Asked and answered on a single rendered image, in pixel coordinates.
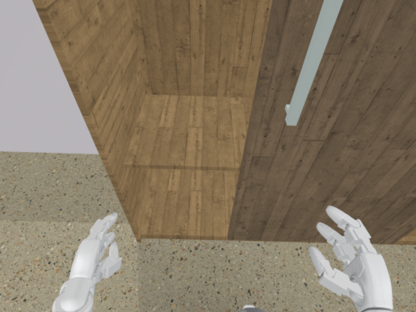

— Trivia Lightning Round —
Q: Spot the handle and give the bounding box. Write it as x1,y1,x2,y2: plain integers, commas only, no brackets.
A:
285,0,343,125

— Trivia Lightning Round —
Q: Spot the right robot hand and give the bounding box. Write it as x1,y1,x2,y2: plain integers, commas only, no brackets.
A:
309,205,393,312

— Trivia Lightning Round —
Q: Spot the left robot hand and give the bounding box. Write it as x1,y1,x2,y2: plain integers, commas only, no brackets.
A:
69,213,122,284

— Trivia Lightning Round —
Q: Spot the robot left forearm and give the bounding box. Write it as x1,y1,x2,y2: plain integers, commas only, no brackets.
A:
52,278,95,312

